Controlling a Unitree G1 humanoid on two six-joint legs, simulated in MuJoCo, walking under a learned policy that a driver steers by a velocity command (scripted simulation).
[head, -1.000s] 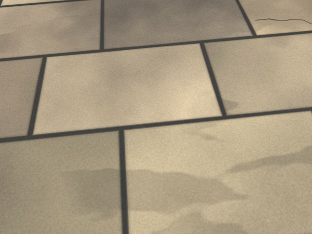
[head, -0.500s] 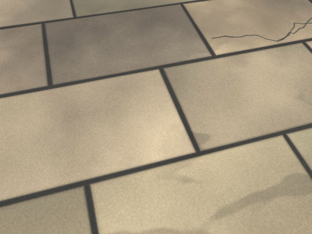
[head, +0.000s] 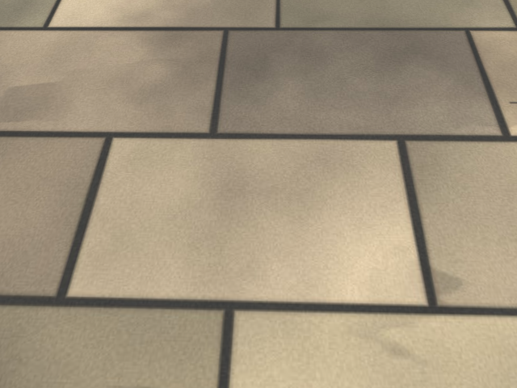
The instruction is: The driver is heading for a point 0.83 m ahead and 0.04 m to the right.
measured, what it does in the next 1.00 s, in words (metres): steps on the spot: left foot, then right foot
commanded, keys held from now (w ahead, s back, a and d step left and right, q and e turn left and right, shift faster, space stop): q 0.18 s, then e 0.78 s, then w+e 0.04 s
